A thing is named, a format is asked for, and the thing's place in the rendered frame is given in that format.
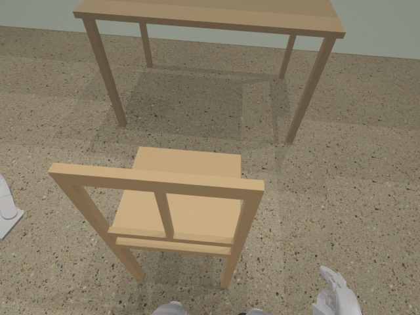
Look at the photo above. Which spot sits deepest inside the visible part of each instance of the table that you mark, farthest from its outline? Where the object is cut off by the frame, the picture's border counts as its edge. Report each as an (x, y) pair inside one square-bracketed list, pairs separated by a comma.
[(315, 18)]

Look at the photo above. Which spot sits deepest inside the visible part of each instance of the left robot hand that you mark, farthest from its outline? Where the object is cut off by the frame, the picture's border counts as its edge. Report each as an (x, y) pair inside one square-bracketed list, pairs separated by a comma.
[(9, 214)]

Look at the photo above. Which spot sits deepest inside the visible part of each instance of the right robot hand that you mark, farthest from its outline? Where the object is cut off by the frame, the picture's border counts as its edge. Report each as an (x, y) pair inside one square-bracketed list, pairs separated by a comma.
[(342, 302)]

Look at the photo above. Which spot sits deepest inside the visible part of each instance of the chair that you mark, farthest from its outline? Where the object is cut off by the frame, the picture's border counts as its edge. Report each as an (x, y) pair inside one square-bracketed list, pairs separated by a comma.
[(177, 201)]

